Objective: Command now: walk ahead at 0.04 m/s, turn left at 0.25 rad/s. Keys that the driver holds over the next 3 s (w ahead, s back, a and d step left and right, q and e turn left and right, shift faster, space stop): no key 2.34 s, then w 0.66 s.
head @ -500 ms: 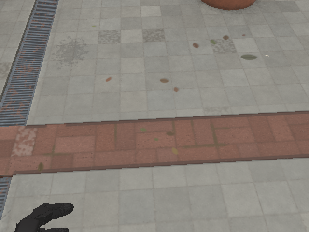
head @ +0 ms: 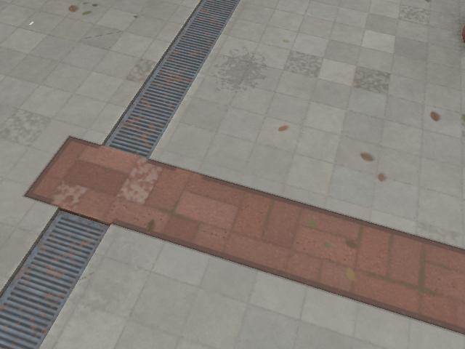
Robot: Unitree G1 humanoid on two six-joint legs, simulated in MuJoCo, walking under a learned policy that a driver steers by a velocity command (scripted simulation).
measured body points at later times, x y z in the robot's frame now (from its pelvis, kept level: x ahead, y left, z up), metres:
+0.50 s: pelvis +0.02 -0.02 +0.00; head +0.02 -0.02 +0.45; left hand +0.11 +0.25 -0.12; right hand +0.15 -0.27 -0.12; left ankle +0.04 +0.10 -0.73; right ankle +0.01 -0.14 -0.73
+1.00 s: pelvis +0.02 -0.02 +0.01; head +0.03 -0.03 +0.46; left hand +0.07 +0.23 -0.14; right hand +0.10 -0.28 -0.14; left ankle +0.04 +0.10 -0.73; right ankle +0.01 -0.14 -0.73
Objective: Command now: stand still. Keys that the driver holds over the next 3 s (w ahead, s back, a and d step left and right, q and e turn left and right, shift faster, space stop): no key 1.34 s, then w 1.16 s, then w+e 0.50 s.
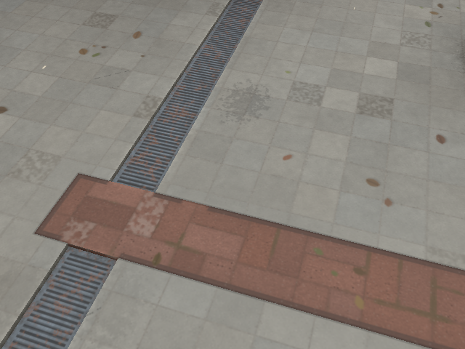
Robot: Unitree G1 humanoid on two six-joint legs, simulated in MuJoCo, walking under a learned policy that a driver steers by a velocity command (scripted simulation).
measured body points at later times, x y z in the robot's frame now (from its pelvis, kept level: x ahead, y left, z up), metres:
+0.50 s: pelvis +0.00 +0.00 +0.00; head +0.01 +0.00 +0.45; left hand +0.02 +0.24 -0.15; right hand +0.03 -0.25 -0.15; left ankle +0.02 +0.13 -0.74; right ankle -0.02 -0.12 -0.74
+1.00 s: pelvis +0.00 -0.01 +0.00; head +0.02 -0.01 +0.45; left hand +0.00 +0.23 -0.16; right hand +0.01 -0.25 -0.16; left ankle +0.02 +0.13 -0.74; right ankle -0.02 -0.12 -0.74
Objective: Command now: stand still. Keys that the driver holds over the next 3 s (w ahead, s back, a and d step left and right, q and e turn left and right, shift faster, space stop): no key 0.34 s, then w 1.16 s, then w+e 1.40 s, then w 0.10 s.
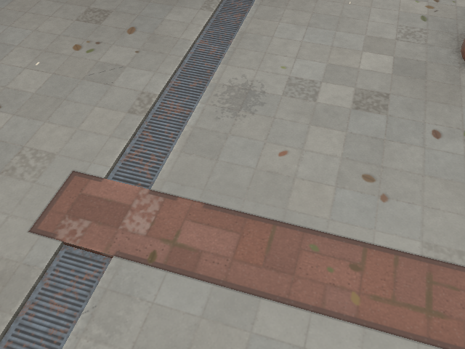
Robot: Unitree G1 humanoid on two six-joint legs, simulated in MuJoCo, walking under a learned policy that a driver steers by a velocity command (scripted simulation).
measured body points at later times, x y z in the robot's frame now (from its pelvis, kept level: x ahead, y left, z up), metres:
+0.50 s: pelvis +0.02 +0.01 -0.01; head +0.02 +0.01 +0.44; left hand -0.02 +0.25 -0.16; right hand +0.01 -0.24 -0.16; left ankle +0.00 +0.12 -0.72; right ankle -0.02 -0.11 -0.74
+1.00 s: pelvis +0.22 +0.03 -0.01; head +0.25 +0.04 +0.44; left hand +0.44 +0.24 -0.11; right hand +0.09 -0.20 -0.14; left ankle +0.04 +0.13 -0.74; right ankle +0.41 -0.10 -0.70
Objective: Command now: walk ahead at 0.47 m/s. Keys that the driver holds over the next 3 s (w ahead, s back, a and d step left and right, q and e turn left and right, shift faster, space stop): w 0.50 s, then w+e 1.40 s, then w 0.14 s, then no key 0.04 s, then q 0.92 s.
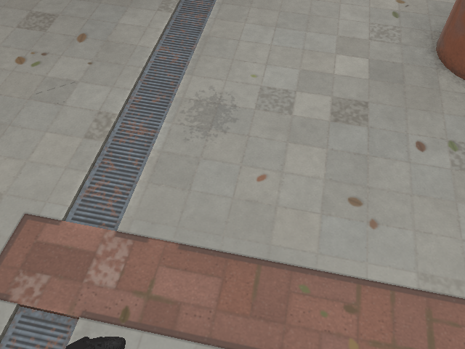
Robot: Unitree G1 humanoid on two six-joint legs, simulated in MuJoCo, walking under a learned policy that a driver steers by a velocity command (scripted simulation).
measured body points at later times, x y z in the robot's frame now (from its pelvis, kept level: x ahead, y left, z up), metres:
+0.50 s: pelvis +0.30 -0.02 +0.01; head +0.31 -0.02 +0.46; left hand +0.26 +0.24 -0.13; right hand +0.48 -0.26 -0.10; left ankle +0.49 +0.14 -0.68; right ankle +0.21 -0.12 -0.73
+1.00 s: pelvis +0.58 +0.02 +0.01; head +0.59 +0.01 +0.46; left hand +0.78 +0.24 -0.10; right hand +0.53 -0.25 -0.13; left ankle +0.52 +0.12 -0.73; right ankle +0.71 -0.18 -0.67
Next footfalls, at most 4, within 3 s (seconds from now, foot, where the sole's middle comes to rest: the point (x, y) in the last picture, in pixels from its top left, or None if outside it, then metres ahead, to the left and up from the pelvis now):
0.08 right None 0.25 -0.12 -0.77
0.62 left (174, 319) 0.56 0.12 -0.77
1.18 right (265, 238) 0.80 -0.17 -0.77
1.66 left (243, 157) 1.16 -0.14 -0.77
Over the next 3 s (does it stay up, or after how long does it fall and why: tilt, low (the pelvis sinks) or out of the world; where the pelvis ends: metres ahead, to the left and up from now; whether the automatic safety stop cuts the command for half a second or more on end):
stays up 1.22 -0.40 0.01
